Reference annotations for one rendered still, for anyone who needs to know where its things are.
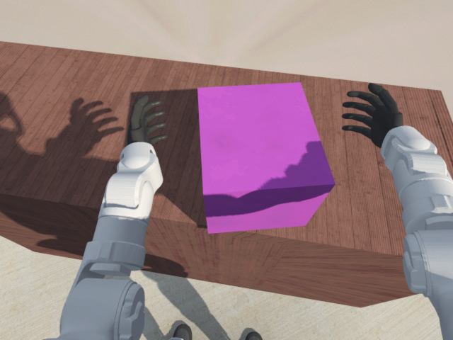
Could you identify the left robot foot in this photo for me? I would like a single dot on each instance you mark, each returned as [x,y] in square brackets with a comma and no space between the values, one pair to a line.
[183,331]

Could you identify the robot left hand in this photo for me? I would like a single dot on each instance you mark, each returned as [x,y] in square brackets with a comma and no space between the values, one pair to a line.
[138,130]

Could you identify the carton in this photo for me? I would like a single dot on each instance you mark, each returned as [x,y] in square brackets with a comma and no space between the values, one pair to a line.
[263,164]

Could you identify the robot left upper arm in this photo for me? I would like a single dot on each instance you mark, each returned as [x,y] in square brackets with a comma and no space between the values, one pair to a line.
[104,309]

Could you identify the robot right upper arm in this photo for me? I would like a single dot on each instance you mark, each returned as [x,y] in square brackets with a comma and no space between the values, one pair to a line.
[428,268]

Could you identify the robot right forearm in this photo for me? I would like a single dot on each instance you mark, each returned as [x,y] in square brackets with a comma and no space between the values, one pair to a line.
[421,179]

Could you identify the robot left forearm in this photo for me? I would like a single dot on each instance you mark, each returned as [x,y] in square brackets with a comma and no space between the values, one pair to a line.
[118,242]

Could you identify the pedestal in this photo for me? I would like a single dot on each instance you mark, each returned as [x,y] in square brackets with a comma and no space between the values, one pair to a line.
[64,119]

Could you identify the robot right hand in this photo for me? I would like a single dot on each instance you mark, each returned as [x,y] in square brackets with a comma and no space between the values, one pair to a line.
[383,109]

